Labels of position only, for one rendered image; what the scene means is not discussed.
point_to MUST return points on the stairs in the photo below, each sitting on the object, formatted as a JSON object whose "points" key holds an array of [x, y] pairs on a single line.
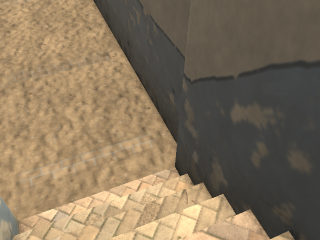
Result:
{"points": [[160, 206]]}

